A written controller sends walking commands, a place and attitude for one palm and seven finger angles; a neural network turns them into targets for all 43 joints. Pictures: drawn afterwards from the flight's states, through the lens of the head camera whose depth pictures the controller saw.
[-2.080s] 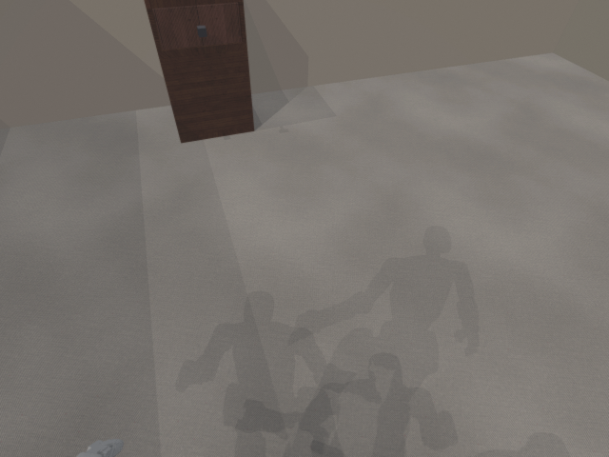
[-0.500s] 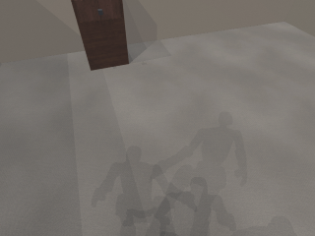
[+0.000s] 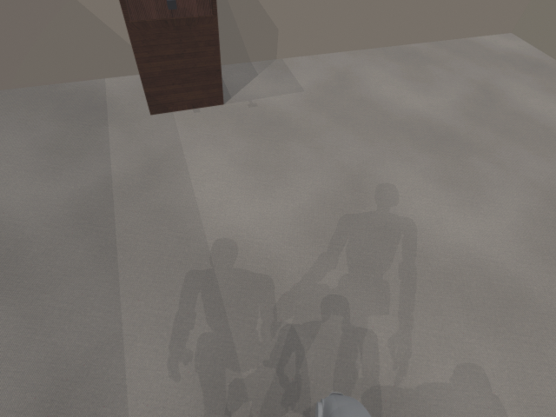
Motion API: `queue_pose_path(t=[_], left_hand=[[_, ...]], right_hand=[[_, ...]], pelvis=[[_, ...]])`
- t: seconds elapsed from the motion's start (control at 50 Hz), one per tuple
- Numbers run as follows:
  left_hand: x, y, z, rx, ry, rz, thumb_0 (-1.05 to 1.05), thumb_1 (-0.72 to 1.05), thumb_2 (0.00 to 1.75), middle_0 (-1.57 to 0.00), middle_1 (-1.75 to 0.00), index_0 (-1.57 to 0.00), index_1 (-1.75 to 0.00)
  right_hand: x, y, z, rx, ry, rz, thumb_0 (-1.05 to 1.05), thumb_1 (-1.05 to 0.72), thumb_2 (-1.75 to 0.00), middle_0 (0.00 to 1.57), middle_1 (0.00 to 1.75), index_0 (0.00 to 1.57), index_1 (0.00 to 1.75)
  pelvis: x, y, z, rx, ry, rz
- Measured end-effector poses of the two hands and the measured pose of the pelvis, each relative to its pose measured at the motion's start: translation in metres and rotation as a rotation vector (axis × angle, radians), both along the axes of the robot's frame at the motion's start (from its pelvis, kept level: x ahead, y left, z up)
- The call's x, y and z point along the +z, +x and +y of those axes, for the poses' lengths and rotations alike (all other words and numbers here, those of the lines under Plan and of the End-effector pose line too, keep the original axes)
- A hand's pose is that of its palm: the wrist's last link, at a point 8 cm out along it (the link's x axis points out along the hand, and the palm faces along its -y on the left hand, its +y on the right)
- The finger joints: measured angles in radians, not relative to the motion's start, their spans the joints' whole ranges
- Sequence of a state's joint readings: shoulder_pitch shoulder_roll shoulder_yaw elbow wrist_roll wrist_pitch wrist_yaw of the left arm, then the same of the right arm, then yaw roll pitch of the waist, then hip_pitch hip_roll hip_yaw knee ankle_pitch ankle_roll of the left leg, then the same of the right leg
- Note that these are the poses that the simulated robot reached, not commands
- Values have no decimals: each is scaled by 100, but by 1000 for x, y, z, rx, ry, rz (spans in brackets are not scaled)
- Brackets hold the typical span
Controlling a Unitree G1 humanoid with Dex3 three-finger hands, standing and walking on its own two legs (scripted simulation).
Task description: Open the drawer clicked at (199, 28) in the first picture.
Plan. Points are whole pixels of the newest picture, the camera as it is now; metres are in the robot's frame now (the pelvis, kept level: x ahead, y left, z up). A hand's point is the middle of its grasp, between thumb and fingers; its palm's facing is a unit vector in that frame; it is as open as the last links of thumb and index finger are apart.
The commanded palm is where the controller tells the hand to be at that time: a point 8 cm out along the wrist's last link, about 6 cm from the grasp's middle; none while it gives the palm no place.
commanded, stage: walk to a spot facing it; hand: left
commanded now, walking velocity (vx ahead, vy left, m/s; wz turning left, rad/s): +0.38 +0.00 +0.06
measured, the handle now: (170, 1) +1.77 +0.51 -0.16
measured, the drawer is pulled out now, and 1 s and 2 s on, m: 0.00 0.00 0.00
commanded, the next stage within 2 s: none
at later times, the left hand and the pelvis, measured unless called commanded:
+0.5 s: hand (186, 364) +0.23 +0.16 -0.18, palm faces +0.10 -0.98 -0.20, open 7.2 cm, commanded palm none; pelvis +0.24 -0.03 -0.01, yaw +3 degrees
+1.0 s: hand (184, 234) +0.50 +0.21 -0.17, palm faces +0.07 -0.99 -0.15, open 7.3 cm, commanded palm none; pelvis +0.45 +0.03 +0.01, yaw +2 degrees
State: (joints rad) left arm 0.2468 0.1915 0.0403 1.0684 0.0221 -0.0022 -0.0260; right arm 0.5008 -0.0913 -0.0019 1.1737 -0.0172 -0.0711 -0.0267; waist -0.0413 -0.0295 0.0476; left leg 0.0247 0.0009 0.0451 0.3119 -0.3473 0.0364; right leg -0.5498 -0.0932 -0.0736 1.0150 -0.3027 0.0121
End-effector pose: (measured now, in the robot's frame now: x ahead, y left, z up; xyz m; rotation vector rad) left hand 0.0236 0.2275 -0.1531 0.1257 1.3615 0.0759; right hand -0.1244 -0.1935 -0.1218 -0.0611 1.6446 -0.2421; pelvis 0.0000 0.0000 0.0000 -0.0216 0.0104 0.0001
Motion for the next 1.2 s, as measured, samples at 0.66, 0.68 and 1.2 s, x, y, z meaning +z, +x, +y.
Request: queue_pose_path(t=[0.66,0.68,1.2], left_hand=[[-26,210,0,196,-17,144,0,92,90,-20,-30,-20,-30],[-24,219,3,190,-20,152,0,92,90,-20,-30,-20,-30],[14,636,-14,-62,55,-242,1,92,90,-20,-30,-20,-30]], right_hand=[[-9,565,-13,300,-50,-568,0,-91,-90,20,30,20,30],[-9,567,-9,290,-51,-563,0,-91,-90,20,30,20,30],[-31,525,7,-59,86,27,0,-91,-90,20,30,20,30]], pelvis=[[-22,319,14,60,-16,-43],[-20,326,18,55,-14,-47],[-16,543,-10,7,44,-27]])
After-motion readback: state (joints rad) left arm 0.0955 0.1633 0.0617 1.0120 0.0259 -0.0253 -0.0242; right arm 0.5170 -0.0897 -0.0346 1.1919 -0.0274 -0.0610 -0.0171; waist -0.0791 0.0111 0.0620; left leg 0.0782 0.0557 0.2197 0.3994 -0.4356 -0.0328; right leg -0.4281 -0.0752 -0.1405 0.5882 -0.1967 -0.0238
